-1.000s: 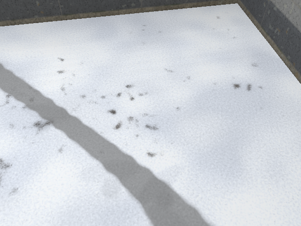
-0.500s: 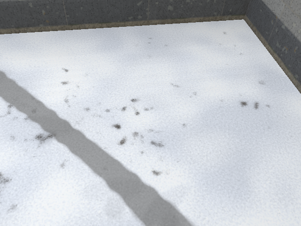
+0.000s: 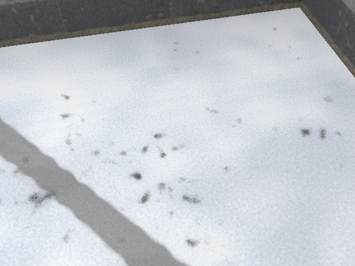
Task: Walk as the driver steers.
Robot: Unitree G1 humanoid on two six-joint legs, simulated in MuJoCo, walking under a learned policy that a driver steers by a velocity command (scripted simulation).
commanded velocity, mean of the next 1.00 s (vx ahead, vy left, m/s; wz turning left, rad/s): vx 0.11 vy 0.00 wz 0.00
